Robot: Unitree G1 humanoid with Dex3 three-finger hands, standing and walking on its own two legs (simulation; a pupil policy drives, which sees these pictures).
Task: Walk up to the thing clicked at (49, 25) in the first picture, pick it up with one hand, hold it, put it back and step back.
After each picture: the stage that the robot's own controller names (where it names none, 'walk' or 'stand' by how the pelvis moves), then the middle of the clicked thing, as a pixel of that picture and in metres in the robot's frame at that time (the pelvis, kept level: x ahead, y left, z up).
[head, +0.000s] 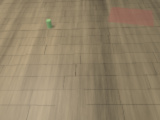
stand; (49, 23) +1.78 +0.58 -0.72
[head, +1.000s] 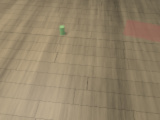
walk; (62, 30) +1.69 +0.33 -0.69
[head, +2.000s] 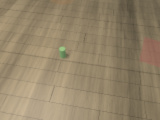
walk; (62, 52) +1.13 +0.26 -0.71
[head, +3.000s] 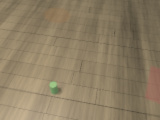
walk; (53, 87) +0.73 +0.29 -0.71
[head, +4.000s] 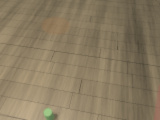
walk; (48, 115) +0.49 +0.30 -0.71
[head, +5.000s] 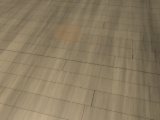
stand; out of the picture +0.40 +0.26 -0.71
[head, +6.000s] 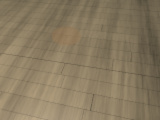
stand; out of the picture +0.37 +0.26 -0.72
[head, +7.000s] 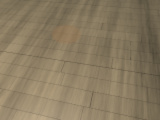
stand; out of the picture +0.39 +0.27 -0.73
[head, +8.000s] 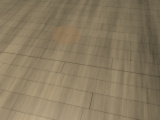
stand; out of the picture +0.38 +0.27 -0.73
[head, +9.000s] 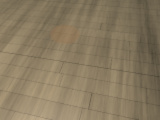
stand; out of the picture +0.37 +0.27 -0.73
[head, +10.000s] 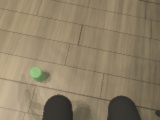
go down; (37, 74) +0.44 +0.28 -0.45
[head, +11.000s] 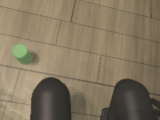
go down; (22, 54) +0.46 +0.31 -0.30
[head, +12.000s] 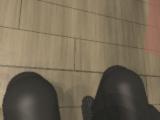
close in; out of the picture +0.43 +0.34 -0.24
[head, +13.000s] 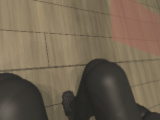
close; out of the picture +0.42 +0.35 -0.22
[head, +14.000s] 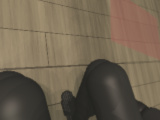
lift; out of the picture +0.40 +0.34 -0.23
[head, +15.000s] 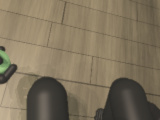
lift; out of the picture +0.34 +0.31 -0.10
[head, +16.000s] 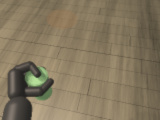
hold; (40, 84) +0.33 +0.19 +0.03
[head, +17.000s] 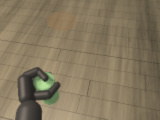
hold; (47, 89) +0.33 +0.17 -0.01
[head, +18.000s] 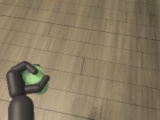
crouch; (36, 81) +0.36 +0.20 -0.06
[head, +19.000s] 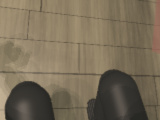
lower; out of the picture +0.47 +0.32 -0.12
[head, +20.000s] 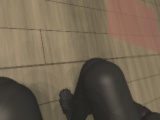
lower; out of the picture +0.41 +0.34 -0.23
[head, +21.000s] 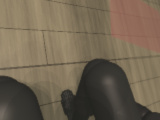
lower; out of the picture +0.41 +0.35 -0.22
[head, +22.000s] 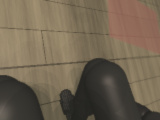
lower; out of the picture +0.41 +0.35 -0.22
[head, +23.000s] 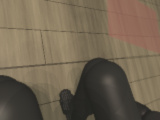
lower; out of the picture +0.41 +0.35 -0.22
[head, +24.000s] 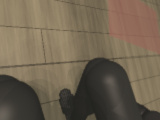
open; out of the picture +0.41 +0.34 -0.23
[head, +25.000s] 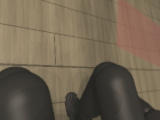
stand; out of the picture +0.40 +0.33 -0.23
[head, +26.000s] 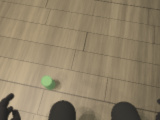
walk; (48, 82) +0.42 +0.26 -0.49
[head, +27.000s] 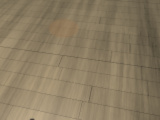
stand; out of the picture +0.38 +0.24 -0.66
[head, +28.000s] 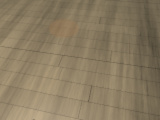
stand; out of the picture +0.39 +0.24 -0.67
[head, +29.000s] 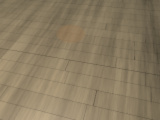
stand; out of the picture +0.40 +0.23 -0.72
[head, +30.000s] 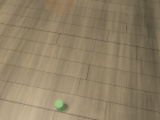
walk; (59, 105) +0.44 +0.19 -0.71
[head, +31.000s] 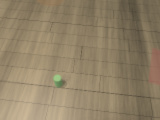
walk; (57, 81) +0.65 +0.24 -0.70
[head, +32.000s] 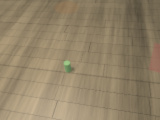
stand; (67, 66) +0.98 +0.33 -0.70
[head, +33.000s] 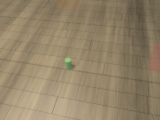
stand; (68, 63) +1.01 +0.27 -0.72
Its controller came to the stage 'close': yes
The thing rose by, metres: 0.71
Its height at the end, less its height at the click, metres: +0.00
